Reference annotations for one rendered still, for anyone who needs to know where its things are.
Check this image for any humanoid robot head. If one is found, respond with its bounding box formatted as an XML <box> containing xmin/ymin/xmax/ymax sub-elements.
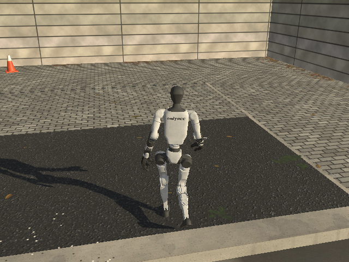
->
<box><xmin>168</xmin><ymin>86</ymin><xmax>186</xmax><ymax>112</ymax></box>

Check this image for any robot left forearm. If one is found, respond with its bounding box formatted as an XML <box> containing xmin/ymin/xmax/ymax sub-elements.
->
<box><xmin>143</xmin><ymin>131</ymin><xmax>155</xmax><ymax>158</ymax></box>

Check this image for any robot left hand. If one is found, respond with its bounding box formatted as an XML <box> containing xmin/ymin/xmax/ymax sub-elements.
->
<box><xmin>141</xmin><ymin>156</ymin><xmax>154</xmax><ymax>172</ymax></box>

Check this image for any robot left shin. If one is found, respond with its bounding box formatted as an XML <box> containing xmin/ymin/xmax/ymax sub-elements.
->
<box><xmin>159</xmin><ymin>176</ymin><xmax>168</xmax><ymax>210</ymax></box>

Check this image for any robot left upper arm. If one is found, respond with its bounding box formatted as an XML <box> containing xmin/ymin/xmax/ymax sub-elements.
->
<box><xmin>150</xmin><ymin>109</ymin><xmax>165</xmax><ymax>140</ymax></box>

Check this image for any robot right forearm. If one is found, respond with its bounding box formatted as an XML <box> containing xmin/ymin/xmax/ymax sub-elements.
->
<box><xmin>196</xmin><ymin>131</ymin><xmax>203</xmax><ymax>146</ymax></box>

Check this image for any robot right upper arm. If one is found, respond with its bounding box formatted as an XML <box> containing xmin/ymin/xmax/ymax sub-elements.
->
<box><xmin>188</xmin><ymin>110</ymin><xmax>201</xmax><ymax>140</ymax></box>

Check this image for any robot right hand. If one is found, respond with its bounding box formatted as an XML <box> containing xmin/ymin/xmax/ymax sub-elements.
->
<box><xmin>191</xmin><ymin>142</ymin><xmax>203</xmax><ymax>151</ymax></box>

